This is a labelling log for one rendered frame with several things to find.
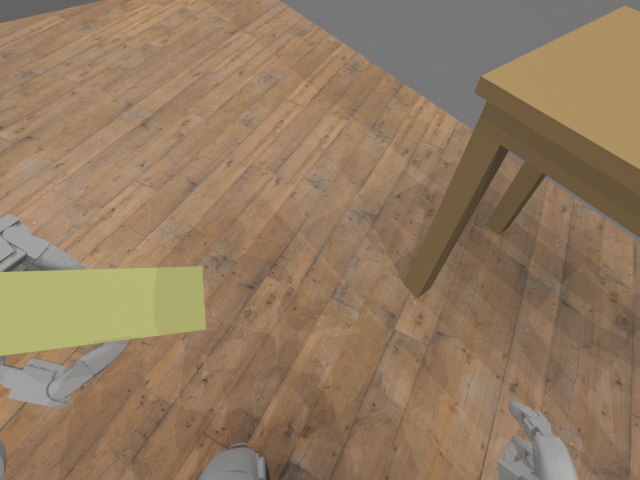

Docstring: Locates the sponge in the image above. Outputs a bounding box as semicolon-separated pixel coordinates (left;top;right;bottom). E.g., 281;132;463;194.
0;266;206;356

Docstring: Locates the robot left shin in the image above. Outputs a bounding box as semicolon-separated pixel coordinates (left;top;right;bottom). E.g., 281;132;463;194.
230;443;252;450

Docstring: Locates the right robot hand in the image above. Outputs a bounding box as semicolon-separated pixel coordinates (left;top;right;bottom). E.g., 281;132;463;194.
498;400;578;480

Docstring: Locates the left robot thigh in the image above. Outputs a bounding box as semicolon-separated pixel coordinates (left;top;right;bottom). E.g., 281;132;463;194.
198;447;266;480

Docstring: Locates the left robot hand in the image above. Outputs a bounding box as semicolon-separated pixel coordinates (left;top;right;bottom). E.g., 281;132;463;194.
0;214;128;409

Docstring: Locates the table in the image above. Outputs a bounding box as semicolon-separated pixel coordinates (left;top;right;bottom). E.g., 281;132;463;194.
404;6;640;298

